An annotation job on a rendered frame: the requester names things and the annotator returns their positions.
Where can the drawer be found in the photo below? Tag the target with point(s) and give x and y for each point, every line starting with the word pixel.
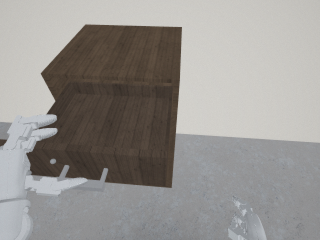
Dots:
pixel 122 127

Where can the robot left forearm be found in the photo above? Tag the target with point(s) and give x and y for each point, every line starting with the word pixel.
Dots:
pixel 15 222

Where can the left robot hand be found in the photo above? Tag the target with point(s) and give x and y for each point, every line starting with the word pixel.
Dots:
pixel 14 163

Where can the right robot hand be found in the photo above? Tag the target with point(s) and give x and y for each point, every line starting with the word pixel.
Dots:
pixel 250 223

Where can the handle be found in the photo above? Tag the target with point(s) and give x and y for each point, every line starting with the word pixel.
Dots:
pixel 91 185

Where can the cabinet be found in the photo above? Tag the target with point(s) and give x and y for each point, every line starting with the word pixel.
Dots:
pixel 122 54

